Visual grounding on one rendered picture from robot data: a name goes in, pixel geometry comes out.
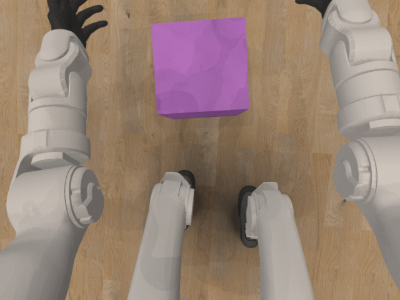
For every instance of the right robot hand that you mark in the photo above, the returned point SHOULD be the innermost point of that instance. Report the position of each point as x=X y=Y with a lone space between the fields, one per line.
x=320 y=5

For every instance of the right robot upper arm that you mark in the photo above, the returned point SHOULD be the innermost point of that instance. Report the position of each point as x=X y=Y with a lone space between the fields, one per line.
x=367 y=172

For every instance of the carton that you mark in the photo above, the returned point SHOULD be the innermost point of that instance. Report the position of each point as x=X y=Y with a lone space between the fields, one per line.
x=201 y=68

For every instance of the left robot foot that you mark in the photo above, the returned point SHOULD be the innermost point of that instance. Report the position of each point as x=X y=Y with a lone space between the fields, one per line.
x=189 y=177

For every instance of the left robot hand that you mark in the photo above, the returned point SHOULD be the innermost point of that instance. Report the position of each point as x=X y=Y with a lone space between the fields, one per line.
x=62 y=15

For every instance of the robot left shin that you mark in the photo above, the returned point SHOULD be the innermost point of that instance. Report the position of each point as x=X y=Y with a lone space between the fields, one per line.
x=174 y=176

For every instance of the robot left forearm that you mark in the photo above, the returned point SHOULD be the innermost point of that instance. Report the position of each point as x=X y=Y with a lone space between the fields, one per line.
x=57 y=108

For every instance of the left robot upper arm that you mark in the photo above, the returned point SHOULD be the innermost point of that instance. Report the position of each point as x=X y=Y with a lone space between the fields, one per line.
x=50 y=210

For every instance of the robot right forearm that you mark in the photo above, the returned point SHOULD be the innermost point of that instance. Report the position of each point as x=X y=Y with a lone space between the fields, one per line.
x=364 y=70

